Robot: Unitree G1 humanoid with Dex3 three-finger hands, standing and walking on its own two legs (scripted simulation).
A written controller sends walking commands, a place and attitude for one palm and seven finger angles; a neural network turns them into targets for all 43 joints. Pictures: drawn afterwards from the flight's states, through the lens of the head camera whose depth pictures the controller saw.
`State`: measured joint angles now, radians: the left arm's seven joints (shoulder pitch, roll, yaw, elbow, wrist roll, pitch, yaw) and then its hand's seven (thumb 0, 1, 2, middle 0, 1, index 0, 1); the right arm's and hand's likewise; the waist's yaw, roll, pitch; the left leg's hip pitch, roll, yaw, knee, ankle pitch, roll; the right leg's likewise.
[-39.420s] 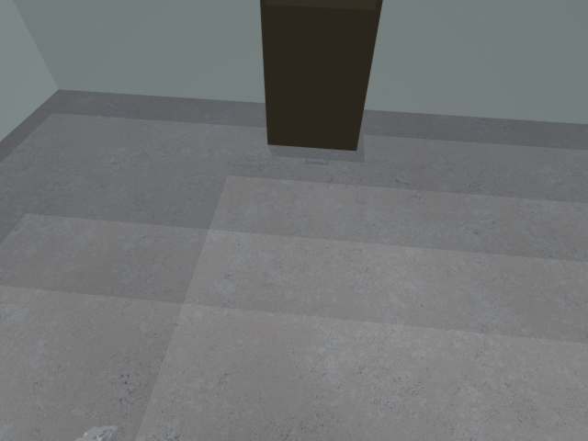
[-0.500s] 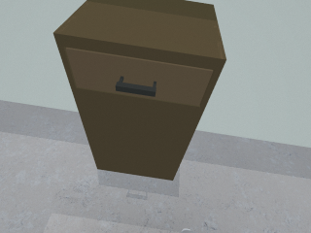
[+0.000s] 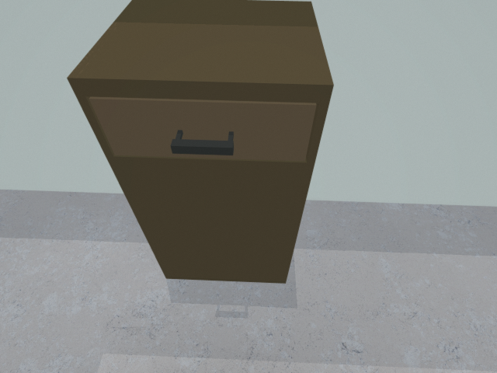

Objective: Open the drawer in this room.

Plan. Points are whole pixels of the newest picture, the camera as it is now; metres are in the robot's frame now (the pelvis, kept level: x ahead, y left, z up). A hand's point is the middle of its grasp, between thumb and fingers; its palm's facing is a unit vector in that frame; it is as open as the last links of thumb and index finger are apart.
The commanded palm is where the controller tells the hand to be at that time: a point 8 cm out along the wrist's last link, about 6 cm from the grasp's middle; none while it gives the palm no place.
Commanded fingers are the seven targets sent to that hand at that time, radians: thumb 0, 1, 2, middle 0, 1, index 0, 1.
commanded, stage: come to a stop and stand still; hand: left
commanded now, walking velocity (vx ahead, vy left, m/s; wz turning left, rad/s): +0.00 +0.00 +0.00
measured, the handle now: (204, 141) +0.56 +0.13 +0.04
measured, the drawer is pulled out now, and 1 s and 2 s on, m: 0.00 0.00 0.00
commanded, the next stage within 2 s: look again from close up in 0.54 s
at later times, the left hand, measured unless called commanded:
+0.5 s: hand out of the picture -0.02 +0.13 -0.18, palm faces +0.05 -0.99 -0.14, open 7.4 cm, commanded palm none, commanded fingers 0.00 0.90 0.90 -0.20 -0.30 -0.20 -0.30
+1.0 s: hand out of the picture +0.04 +0.19 -0.18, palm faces +0.02 -0.97 -0.23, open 7.4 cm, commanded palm none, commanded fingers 0.00 0.90 0.90 -0.20 -0.30 -0.20 -0.30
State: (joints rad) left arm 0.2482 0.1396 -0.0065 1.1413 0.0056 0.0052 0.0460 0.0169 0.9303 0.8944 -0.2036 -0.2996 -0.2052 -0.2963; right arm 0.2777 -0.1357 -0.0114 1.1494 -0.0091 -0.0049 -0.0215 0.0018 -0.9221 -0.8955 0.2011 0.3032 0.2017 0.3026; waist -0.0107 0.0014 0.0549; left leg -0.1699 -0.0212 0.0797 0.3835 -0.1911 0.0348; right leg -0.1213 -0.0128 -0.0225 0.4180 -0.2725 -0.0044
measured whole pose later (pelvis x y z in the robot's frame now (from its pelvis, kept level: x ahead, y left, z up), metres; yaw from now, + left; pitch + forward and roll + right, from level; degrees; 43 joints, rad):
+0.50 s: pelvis +0.01 -0.01 +0.00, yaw +0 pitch -1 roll +0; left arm 0.31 0.10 -0.01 1.14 0.00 -0.01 0.04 0.00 0.90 0.89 -0.20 -0.30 -0.20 -0.30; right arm 0.27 -0.12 -0.01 1.15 -0.01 -0.01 -0.03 0.01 -0.92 -0.90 0.20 0.30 0.20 0.30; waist 0.01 -0.01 0.05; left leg -0.17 0.00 0.06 0.39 -0.20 0.01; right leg -0.11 0.01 -0.04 0.39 -0.27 -0.02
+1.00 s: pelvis +0.01 +0.00 -0.01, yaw +0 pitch -2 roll +0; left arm 0.27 0.18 -0.01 1.05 0.01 -0.01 0.04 0.00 0.90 0.89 -0.20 -0.30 -0.20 -0.30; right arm 0.26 -0.18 0.01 1.05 -0.02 -0.02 -0.02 0.01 -0.94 -0.90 0.20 0.30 0.20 0.30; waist 0.00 0.01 0.02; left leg -0.21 -0.01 0.08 0.52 -0.28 0.04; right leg -0.15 -0.01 -0.02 0.52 -0.34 -0.01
